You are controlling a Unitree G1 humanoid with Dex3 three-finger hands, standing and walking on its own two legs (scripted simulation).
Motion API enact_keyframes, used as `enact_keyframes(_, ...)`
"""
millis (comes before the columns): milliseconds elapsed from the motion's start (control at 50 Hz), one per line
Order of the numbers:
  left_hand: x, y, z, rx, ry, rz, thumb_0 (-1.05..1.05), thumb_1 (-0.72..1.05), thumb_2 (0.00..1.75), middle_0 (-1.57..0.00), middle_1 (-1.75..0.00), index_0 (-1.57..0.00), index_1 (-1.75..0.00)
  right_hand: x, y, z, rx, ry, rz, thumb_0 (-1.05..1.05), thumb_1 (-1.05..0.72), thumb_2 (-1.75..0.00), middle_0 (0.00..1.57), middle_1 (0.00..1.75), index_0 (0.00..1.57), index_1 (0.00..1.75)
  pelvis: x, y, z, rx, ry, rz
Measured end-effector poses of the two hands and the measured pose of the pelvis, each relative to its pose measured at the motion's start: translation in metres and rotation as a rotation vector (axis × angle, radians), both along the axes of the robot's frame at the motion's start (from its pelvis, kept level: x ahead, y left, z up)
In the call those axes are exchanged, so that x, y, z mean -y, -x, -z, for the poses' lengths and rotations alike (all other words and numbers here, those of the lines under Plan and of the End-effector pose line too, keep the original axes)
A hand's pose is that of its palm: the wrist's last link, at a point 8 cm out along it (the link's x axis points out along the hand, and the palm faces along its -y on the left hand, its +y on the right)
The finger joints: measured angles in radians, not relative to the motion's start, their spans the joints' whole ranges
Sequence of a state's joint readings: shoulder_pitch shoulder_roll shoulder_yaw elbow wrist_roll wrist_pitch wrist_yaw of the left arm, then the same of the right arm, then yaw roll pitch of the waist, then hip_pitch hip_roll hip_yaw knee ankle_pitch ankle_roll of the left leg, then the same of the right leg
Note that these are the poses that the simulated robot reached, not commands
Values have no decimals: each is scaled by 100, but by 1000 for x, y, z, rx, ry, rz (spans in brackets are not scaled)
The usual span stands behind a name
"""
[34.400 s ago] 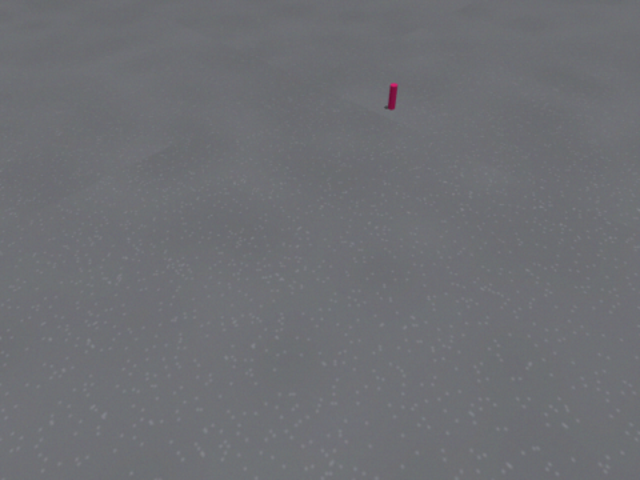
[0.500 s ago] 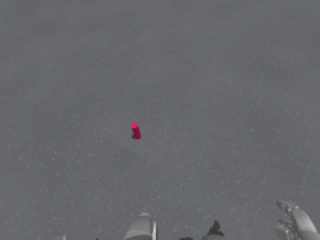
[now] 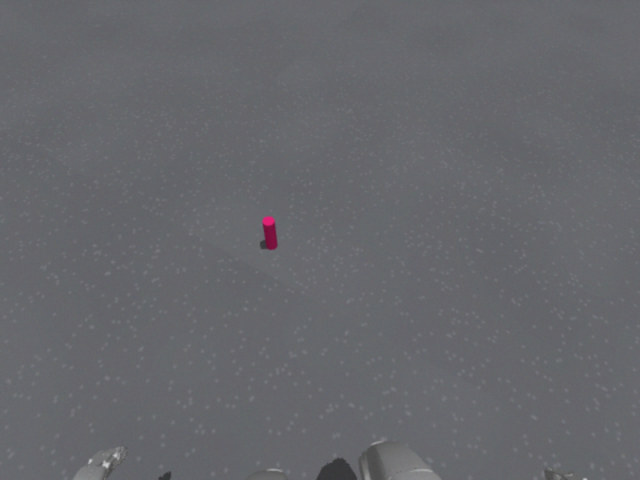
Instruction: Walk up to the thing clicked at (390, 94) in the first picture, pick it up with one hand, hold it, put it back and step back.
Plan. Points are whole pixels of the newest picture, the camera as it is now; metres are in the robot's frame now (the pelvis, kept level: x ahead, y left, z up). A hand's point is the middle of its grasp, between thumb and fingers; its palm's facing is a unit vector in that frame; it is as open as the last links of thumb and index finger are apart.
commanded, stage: step back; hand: left
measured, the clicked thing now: (270, 233) +0.96 +0.20 -0.69
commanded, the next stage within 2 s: stand in 1.28 s
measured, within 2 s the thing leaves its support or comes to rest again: neither
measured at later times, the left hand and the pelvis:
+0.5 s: hand out of the picture -0.02 +0.27 -0.14, palm faces +0.03 -0.91 -0.41, open 7.4 cm; pelvis -0.09 -0.01 +0.00, yaw +1 degrees
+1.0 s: hand out of the picture +0.05 +0.23 -0.14, palm faces +0.04 -0.93 -0.36, open 7.4 cm; pelvis -0.05 -0.03 +0.00, yaw +2 degrees
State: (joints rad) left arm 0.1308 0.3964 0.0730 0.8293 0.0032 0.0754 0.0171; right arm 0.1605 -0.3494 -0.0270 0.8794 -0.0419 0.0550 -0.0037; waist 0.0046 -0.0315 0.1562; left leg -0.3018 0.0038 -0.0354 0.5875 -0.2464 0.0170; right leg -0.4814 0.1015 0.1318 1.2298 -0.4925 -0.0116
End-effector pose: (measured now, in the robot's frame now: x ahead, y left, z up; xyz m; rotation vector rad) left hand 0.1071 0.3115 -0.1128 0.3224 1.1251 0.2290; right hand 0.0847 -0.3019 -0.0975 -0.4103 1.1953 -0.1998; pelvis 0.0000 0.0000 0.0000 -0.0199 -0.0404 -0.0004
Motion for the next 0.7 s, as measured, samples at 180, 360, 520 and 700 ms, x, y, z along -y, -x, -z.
enact_keyframes(180,17,93,8,-104,-40,40,1,90,90,-20,-30,-21,-30,29,29,12,147,-21,21,1,-90,-90,21,30,21,30,17,62,14,18,0,75)
enact_keyframes(360,24,147,-18,-107,-54,-13,1,90,90,-21,-30,-21,-30,39,111,23,7,-58,83,1,-90,-90,21,30,21,30,22,83,0,1,-41,48)
enact_keyframes(520,-2,139,-10,-52,-45,-30,1,90,90,-20,-30,-21,-30,17,143,26,-102,-46,57,1,-90,-90,21,30,21,30,8,89,4,5,-66,-2)
enact_keyframes(700,9,105,-9,-37,-6,11,1,90,90,-20,-30,-21,-30,20,128,8,-21,-43,69,1,-90,-90,21,30,21,30,17,76,-3,0,-32,0)
